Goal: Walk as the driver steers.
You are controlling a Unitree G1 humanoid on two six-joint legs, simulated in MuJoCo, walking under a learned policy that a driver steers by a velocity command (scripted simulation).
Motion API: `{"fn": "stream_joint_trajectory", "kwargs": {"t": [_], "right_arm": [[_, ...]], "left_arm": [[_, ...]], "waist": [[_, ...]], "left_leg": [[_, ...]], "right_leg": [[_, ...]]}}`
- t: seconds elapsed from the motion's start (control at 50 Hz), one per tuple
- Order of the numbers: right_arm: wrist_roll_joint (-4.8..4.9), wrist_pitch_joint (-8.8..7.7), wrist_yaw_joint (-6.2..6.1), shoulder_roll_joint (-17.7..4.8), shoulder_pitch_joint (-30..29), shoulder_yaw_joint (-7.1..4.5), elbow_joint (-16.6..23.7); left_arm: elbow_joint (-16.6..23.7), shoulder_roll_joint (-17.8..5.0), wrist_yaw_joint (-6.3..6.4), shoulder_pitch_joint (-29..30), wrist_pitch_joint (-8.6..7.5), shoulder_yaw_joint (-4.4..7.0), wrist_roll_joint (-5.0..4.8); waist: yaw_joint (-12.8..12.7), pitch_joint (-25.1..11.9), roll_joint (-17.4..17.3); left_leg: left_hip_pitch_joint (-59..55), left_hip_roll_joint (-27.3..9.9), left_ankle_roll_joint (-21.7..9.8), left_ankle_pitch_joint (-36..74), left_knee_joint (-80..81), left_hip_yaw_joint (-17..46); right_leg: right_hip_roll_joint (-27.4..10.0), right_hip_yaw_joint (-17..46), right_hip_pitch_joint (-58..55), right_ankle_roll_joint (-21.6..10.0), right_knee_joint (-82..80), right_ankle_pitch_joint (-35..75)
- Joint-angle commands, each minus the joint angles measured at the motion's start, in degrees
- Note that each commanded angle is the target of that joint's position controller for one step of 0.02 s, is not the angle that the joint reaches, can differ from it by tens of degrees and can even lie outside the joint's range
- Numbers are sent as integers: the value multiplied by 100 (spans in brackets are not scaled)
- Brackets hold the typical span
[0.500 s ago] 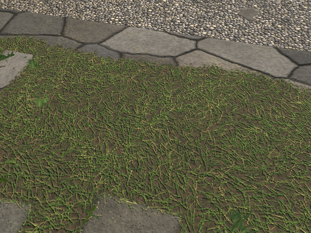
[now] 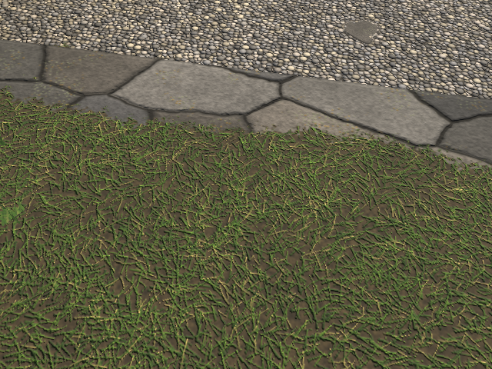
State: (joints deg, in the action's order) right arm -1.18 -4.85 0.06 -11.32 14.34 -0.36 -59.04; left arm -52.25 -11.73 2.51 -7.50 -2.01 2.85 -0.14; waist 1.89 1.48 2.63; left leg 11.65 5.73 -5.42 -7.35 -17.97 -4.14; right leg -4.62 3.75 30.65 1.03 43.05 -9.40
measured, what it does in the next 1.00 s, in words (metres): walks ahead: right foot, then right foot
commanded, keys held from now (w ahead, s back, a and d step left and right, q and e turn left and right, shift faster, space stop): shift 0.40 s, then w+shift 0.60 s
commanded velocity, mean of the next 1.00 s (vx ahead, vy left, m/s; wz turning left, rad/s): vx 0.41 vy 0.00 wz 0.00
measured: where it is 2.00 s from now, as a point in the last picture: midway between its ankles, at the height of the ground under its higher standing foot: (274, 162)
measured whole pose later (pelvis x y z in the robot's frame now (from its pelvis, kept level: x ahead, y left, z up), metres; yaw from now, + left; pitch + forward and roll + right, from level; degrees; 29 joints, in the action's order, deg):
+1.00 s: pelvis +0.31 -0.15 +0.00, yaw -1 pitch +1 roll -1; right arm -2.3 -4.0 3.1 -14.3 11.8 -3.0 -52.5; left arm -58.8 -11.9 -1.3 -22.0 -5.3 3.4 1.6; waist -0.6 -1.4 -2.2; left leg 34.9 -6.1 -4.9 -9.1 -69.4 -0.4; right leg 2.5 -6.7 9.3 -3.7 21.8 -13.8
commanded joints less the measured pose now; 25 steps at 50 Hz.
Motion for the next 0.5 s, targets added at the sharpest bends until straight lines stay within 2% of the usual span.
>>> {"fn": "stream_joint_trajectory", "kwargs": {"t": [0.02,0.06,0.08,0.1,0.12,0.14,0.16,0.18,0.22,0.26,0.38,0.4,0.42,0.44,0.46,0.48,0.5], "right_arm": [[37,29,-71,-864,-233,-155,269],[129,89,-76,-768,-301,-136,255],[171,105,-71,-667,-108,-109,193],[125,101,-69,-592,122,-87,148],[73,90,-51,-622,663,-129,55],[80,144,-89,-500,591,-106,43],[87,202,-122,-559,302,-111,73],[96,255,-158,-539,160,-110,98],[64,316,-181,-553,144,-111,62],[83,312,-172,-582,114,-118,39],[116,355,-161,-511,128,-116,-79],[116,366,-162,-499,144,-114,-100],[147,383,-163,-520,389,-139,-222],[224,392,-154,-695,502,-208,-256],[296,341,-157,-888,765,-272,-259],[354,224,-160,-1213,1077,-367,-292],[313,86,-177,-1374,1013,-439,-272]], "left_arm": [[55,-415,11,-378,120,87,-1],[4,-431,10,-381,104,100,46],[-45,-506,15,-425,95,117,102],[-98,-663,30,-565,89,146,127],[-121,-964,48,-471,109,202,53],[-229,-759,15,-410,122,199,-18],[-243,-479,-13,-346,111,149,-6],[-247,-399,-17,-245,91,120,35],[-314,-468,-17,-227,25,143,36],[-416,-479,-8,-321,-5,150,7],[-608,-475,5,-383,40,142,-14],[-632,-470,6,-385,53,140,-14],[-765,-433,1,-599,74,147,-40],[-795,-487,-18,-657,81,182,-102],[-632,-560,-36,-332,24,199,-148],[-298,-430,-79,325,-105,145,-241],[-79,-362,-144,766,-243,108,-290]], "waist": [[-238,-416,-661],[-325,-276,-554],[-318,-225,-390],[-222,-291,-185],[188,-345,369],[118,-292,639],[-11,-115,420],[-17,-100,266],[-34,-167,134],[-80,-308,41],[-132,-334,-186],[-135,-309,-207],[-112,-527,-278],[-83,-252,-474],[97,254,-681],[323,737,-1146],[381,1119,-1366]], "left_leg": [[413,-1682,-750,1789,437,889],[447,-1574,-640,723,233,999],[477,-1378,-428,229,84,1011],[609,-1150,-225,-235,-138,956],[963,-729,-50,-842,-172,739],[708,-529,65,-946,-154,402],[543,-517,139,-934,-231,324],[485,-559,154,-829,-267,337],[380,-605,156,-492,-323,370],[233,-656,148,-96,-410,399],[69,-693,187,373,-547,398],[67,-699,191,377,-548,402],[-43,-633,92,-847,-500,357],[86,-767,-148,-2584,-317,642],[6,-1267,-471,-4069,159,1426],[-400,-2162,-896,-4867,986,2694],[-687,-2891,-1218,-4590,1452,3635]], "right_leg": [[18,-54,-1216,-16,-531,46],[76,-155,-1567,-133,-1367,176],[30,-104,-1847,-208,-1869,647],[-230,144,-2210,-299,-1884,1452],[-377,264,-2581,-493,-1652,1784],[-216,230,-2159,-542,-1779,766],[-71,212,-1840,-458,-1921,328],[-30,168,-1778,-383,-1953,402],[53,81,-1903,-351,-1834,819],[81,38,-2048,-372,-1718,1200],[148,-38,-2146,-402,-1586,1438],[158,-48,-2143,-400,-1584,1411],[348,-257,-2168,-435,-1452,136],[525,-400,-1739,-493,-1249,-1739],[518,-341,-750,-537,-968,-2709],[469,-531,340,-536,-399,-2230],[218,-416,1146,-574,337,-1536]]}}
